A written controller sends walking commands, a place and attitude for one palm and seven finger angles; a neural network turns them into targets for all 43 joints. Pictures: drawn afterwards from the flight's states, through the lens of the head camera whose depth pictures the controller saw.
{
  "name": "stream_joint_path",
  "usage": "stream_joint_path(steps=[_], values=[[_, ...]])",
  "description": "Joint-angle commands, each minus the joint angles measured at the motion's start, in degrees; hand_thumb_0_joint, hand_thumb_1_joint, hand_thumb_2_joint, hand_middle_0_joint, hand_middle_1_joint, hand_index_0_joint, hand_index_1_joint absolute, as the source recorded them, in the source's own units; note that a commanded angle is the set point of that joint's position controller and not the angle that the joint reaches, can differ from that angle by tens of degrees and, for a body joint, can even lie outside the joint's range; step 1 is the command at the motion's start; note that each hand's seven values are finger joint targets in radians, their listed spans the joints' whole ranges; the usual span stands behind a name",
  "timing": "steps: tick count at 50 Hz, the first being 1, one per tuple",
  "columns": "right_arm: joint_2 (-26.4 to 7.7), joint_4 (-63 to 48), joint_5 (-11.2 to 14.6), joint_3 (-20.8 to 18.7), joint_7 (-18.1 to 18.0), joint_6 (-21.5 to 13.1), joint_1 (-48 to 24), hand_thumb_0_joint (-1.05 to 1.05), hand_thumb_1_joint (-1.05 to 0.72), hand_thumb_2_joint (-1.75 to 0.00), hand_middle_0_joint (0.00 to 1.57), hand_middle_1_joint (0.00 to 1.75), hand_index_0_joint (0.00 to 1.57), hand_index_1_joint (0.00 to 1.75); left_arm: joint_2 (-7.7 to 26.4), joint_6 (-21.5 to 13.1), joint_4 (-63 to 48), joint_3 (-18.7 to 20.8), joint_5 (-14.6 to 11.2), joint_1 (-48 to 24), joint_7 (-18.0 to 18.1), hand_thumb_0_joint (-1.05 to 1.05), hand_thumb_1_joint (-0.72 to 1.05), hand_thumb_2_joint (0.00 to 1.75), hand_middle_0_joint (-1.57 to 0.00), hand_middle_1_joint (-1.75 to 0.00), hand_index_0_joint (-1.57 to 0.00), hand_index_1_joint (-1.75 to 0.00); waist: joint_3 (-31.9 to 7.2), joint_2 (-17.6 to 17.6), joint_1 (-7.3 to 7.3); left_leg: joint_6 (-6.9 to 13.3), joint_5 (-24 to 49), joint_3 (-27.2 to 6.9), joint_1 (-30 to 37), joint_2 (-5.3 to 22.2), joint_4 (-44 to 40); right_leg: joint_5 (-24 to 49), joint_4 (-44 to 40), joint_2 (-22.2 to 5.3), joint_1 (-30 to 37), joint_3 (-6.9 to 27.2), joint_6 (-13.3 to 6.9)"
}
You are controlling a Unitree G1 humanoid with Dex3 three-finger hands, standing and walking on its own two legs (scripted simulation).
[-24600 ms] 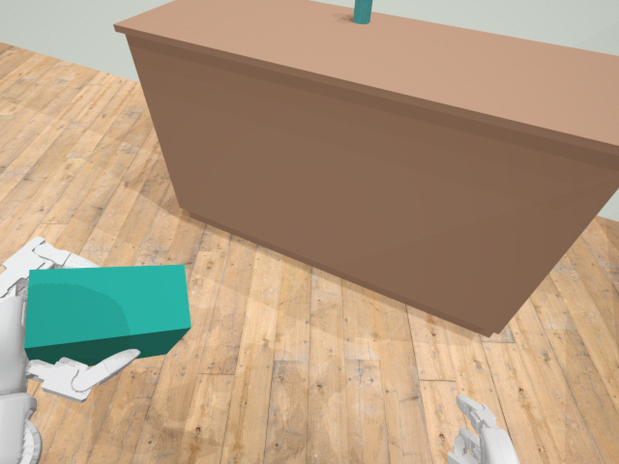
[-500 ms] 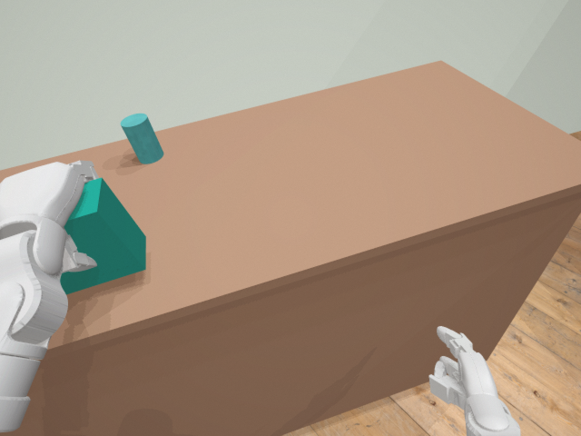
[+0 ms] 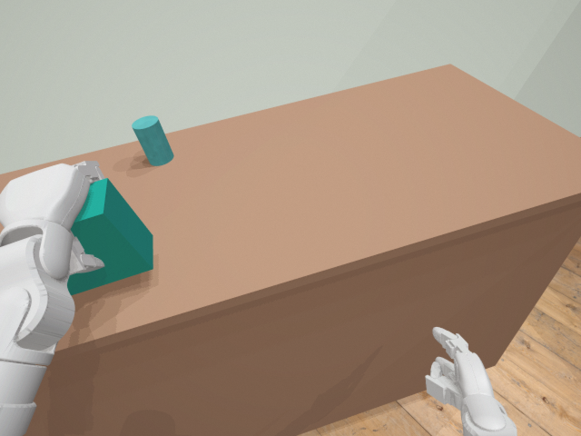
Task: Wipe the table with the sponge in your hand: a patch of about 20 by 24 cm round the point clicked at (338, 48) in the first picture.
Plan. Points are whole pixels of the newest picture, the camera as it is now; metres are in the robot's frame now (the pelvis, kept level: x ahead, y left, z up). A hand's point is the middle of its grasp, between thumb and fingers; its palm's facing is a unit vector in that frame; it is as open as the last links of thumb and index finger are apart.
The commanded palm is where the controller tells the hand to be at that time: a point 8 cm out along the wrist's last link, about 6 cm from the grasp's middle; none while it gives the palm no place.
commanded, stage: move the sponge above the wiping area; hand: left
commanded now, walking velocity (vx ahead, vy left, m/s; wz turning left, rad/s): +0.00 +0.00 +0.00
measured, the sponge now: (97, 248) +0.28 +0.31 +0.15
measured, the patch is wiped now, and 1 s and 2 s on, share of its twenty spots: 0.00 0.00 0.00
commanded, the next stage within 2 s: lower the sponge onto the table in 1.24 s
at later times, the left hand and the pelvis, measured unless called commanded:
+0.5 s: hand (82, 215) +0.29 +0.31 +0.20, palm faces +0.12 -0.03 -0.99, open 10.4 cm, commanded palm +0.24 +0.30 +0.28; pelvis +0.01 +0.00 +0.00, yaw +0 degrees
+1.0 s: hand (83, 217) +0.28 +0.30 +0.21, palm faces +0.12 -0.01 -0.99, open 10.4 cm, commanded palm +0.23 +0.30 +0.28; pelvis +0.00 -0.01 +0.00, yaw +0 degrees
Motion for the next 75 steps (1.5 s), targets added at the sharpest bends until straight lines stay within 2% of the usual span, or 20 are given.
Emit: stream_joint_path(steps=[1, 4, 9, 10, 11, 14, 20, 24, 29, 30, 33, 35, 42, 45, 47, 51, 55, 62, 71, 75], values=[[-4.8, -10.5, 0.2, -1.4, -1.3, -3.9, -13.5, 0.0, -0.9, -0.9, 0.2, 0.3, 0.2, 0.3, 16.7, -0.8, -9.2, 6.6, 3.1, -24.0, 1.0, 0.0, 0.1, 1.3, -1.2, -1.6, -1.2, -1.6, -13.1, -3.2, -0.34, 0.7, 5.8, -4.5, -3.3, 0.6, -3.3, -4.1, -5.1, -3.4, 9.2, 7.7, 0.0], [-4.2, -10.1, 0.1, -1.4, -2.0, -4.6, -12.8, 0.0, -0.9, -0.9, 0.2, 0.3, 0.2, 0.3, 15.4, -3.2, -9.2, 4.0, 4.2, -28.2, 0.8, 0.0, 0.1, 1.3, -1.2, -1.6, -1.2, -1.6, -13.0, -2.6, -0.71, 0.8, 4.9, -5.4, -1.4, 0.5, -4.5, -4.1, -5.7, -2.9, 8.5, 6.8, -0.1], [-4.1, -9.1, -0.2, -1.5, -2.1, -5.3, -12.3, 0.0, -0.9, -0.9, 0.2, 0.3, 0.2, 0.3, 16.7, -5.0, -8.0, 6.3, 4.6, -30.1, 2.5, 0.0, 0.1, 1.3, -1.2, -1.6, -1.2, -1.6, -14.7, -2.4, 0.53, 0.3, 8.0, -5.8, -1.0, 0.6, -5.4, -1.0, -5.5, -2.8, 11.3, 7.0, -0.8], [-3.6, -10.1, 0.2, -1.0, -1.8, -5.7, -14.3, 0.0, -0.9, -0.9, 0.2, 0.3, 0.2, 0.3, 17.5, -4.5, -9.3, 7.4, 4.5, -30.8, 2.9, 0.0, 0.1, 1.3, -1.2, -1.6, -1.2, -1.6, -15.1, -0.7, 1.01, 0.2, 8.6, -6.0, -0.9, 0.5, -4.9, -1.2, -5.5, -2.4, 11.5, 9.5, -1.6], [-4.1, -9.2, -0.6, -1.4, -1.5, -5.4, -12.9, 0.0, -0.9, -0.9, 0.2, 0.3, 0.2, 0.3, 16.9, -4.1, -9.0, 7.6, 4.3, -30.3, 3.4, 0.0, 0.1, 1.3, -1.2, -1.6, -1.2, -1.6, -16.8, -0.5, 1.34, 0.0, 11.0, -5.4, -1.2, 0.7, -5.0, 1.5, -4.6, -3.0, 13.5, 7.4, -1.5], [-4.5, -9.4, -0.6, -1.5, -0.3, -3.9, -13.0, 0.0, -0.9, -0.9, 0.2, 0.3, 0.2, 0.3, 16.6, -0.6, -6.6, 9.1, 3.6, -23.1, 3.4, 0.0, 0.1, 1.3, -1.2, -1.6, -1.2, -1.6, -14.6, -4.8, 2.33, -0.2, 14.2, -4.6, -3.0, 0.9, -4.9, 5.9, -4.3, -3.1, 14.3, 6.6, -0.9], [-5.0, -12.0, 0.4, -1.2, 0.2, -2.2, -15.2, 0.0, -0.9, -0.9, 0.2, 0.3, 0.2, 0.3, 18.4, 3.0, -9.2, 11.0, 2.8, -16.0, 0.5, 0.0, 0.1, 1.3, -1.2, -1.6, -1.2, -1.6, -15.3, -5.3, 1.93, 0.3, 13.4, -3.9, -4.0, 0.7, -2.7, 6.4, -3.5, -2.8, 14.2, 9.5, -0.8], [-5.1, -12.3, 0.1, -1.6, 0.1, -2.0, -12.8, 0.0, -0.9, -0.9, 0.2, 0.3, 0.2, 0.3, 18.5, 1.9, -13.4, 9.9, 2.9, -14.9, -1.0, 0.0, 0.1, 1.3, -1.2, -1.6, -1.2, -1.6, -16.8, -4.7, 1.36, 1.0, 14.2, -4.0, -3.3, 0.4, -2.0, 7.8, -2.6, -3.3, 14.3, 7.1, 0.1], [-4.4, -11.6, -0.3, -1.6, -1.0, -3.8, -11.9, 0.0, -0.9, -0.9, 0.2, 0.3, 0.2, 0.3, 19.6, -2.6, -15.9, 10.4, 2.5, -18.2, -0.1, 0.0, 0.1, 1.3, -1.2, -1.6, -1.2, -1.6, -14.2, -4.0, 0.64, 1.0, 12.0, -4.9, -1.7, 0.6, -1.9, 3.8, -4.2, -3.3, 11.1, 8.2, -0.1], [-4.0, -12.3, 0.2, -1.3, -1.2, -4.8, -14.7, 0.0, -0.9, -0.9, 0.2, 0.3, 0.2, 0.3, 20.8, -3.3, -17.5, 11.7, 2.1, -20.2, 0.4, 0.0, 0.1, 1.3, -1.2, -1.6, -1.2, -1.6, -14.4, -2.6, 0.8, 1.0, 11.2, -5.5, -0.9, 0.5, -1.4, 1.8, -4.9, -2.8, 10.5, 11.2, -1.0], [-4.9, -9.8, -0.4, -2.1, -1.7, -4.7, -11.0, 0.0, -0.9, -0.9, 0.2, 0.3, 0.2, 0.3, 20.9, -4.5, -11.1, 12.2, 1.8, -21.1, 2.2, 0.0, 0.1, 1.3, -1.2, -1.6, -1.2, -1.6, -12.4, -3.6, 0.7, 0.5, 9.7, -5.2, -2.0, 0.7, -2.5, -0.1, -5.8, -3.4, 10.3, 9.2, -0.4], [-4.1, -10.4, 0.5, -1.5, -1.8, -5.5, -14.8, 0.0, -0.9, -0.9, 0.2, 0.3, 0.2, 0.3, 20.7, -4.3, -11.8, 11.6, 1.7, -25.3, 2.9, 0.0, 0.1, 1.3, -1.2, -1.6, -1.2, -1.6, -12.9, -1.0, 0.84, 0.3, 8.4, -5.4, -1.4, 0.5, -2.4, -2.8, -6.4, -3.2, 9.8, 12.1, -1.4], [-4.6, -10.3, 0.2, -1.6, -0.7, -4.5, -13.1, 0.0, -0.9, -0.9, 0.2, 0.3, 0.2, 0.3, 15.3, -0.5, -9.0, 6.9, 1.9, -20.6, 0.8, 0.0, 0.1, 1.3, -1.2, -1.6, -1.2, -1.6, -13.2, -3.9, 0.89, 0.2, 10.4, -4.8, -3.2, 0.8, -3.6, 2.3, -4.8, -3.7, 12.1, 7.8, -0.4], [-4.4, -11.8, 0.6, -1.3, -0.5, -3.9, -15.3, 0.0, -0.9, -0.9, 0.2, 0.3, 0.2, 0.3, 18.6, 0.6, -10.7, 10.6, 2.1, -16.7, -0.6, 0.0, 0.1, 1.3, -1.2, -1.6, -1.2, -1.6, -13.7, -6.0, 1.52, 0.5, 9.6, -4.8, -3.9, 0.9, -2.7, 1.1, -4.6, -3.1, 12.2, 10.2, -0.6], [-5.2, -10.6, 0.0, -1.4, -0.5, -3.1, -12.6, 0.0, -0.9, -0.9, 0.2, 0.3, 0.2, 0.3, 19.4, 0.7, -8.5, 10.6, 2.7, -17.5, -0.7, 0.0, 0.1, 1.3, -1.2, -1.6, -1.2, -1.6, -12.4, -7.3, 0.97, 0.4, 8.8, -4.5, -5.1, 0.9, -2.9, 0.4, -4.6, -3.5, 11.3, 8.2, 0.1], [-4.8, -11.4, -0.2, -1.4, -0.7, -3.5, -13.2, 0.0, -0.9, -0.9, 0.2, 0.3, 0.2, 0.3, 21.2, -0.5, -11.8, 11.6, 2.7, -21.2, -0.1, 0.0, 0.1, 1.3, -1.2, -1.6, -1.2, -1.6, -15.7, -3.3, 1.4, 0.5, 8.9, -4.5, -4.5, 0.5, -2.0, -0.7, -3.9, -3.9, 12.9, 9.0, -0.3], [-4.4, -11.4, 0.3, -1.3, -1.1, -4.2, -14.6, 0.0, -0.9, -0.9, 0.2, 0.3, 0.2, 0.3, 22.8, -2.0, -11.1, 13.0, 2.4, -21.9, 0.5, 0.0, 0.1, 1.3, -1.2, -1.6, -1.2, -1.6, -13.0, -3.9, 0.98, 0.4, 7.5, -5.0, -4.0, 0.5, -1.4, -3.6, -5.5, -3.4, 10.2, 12.2, -0.8], [-4.8, -10.1, 0.0, -1.8, -1.7, -4.9, -12.2, 0.0, -0.9, -0.9, 0.2, 0.3, 0.2, 0.3, 19.0, -2.9, -7.3, 9.3, 1.8, -22.7, 0.9, 0.0, 0.1, 1.3, -1.2, -1.6, -1.2, -1.6, -11.6, -3.9, 0.3, 0.2, 5.8, -5.0, -4.7, 0.6, -2.1, -5.1, -5.9, -4.3, 9.7, 10.0, -0.3], [-4.9, -10.3, -0.4, -2.0, -1.7, -5.5, -12.4, 0.0, -0.9, -0.9, 0.2, 0.3, 0.2, 0.3, 21.7, -3.7, -7.7, 11.3, 2.3, -24.6, 0.9, 0.0, 0.1, 1.3, -1.2, -1.6, -1.2, -1.6, -15.4, -3.4, 1.16, 0.1, 6.5, -5.1, -5.4, 0.8, -1.2, -4.9, -4.6, -5.0, 12.6, 11.1, -0.6], [-4.6, -10.8, 0.4, -1.6, -1.4, -5.1, -14.3, 0.0, -0.9, -0.9, 0.2, 0.3, 0.2, 0.3, 22.0, -3.2, -6.8, 12.1, 1.9, -23.8, 1.0, 0.0, 0.1, 1.3, -1.2, -1.6, -1.2, -1.6, -12.4, -3.8, 1.19, 0.1, 5.3, -5.3, -5.5, 0.7, -1.7, -6.4, -5.6, -4.0, 10.1, 12.2, -0.8]])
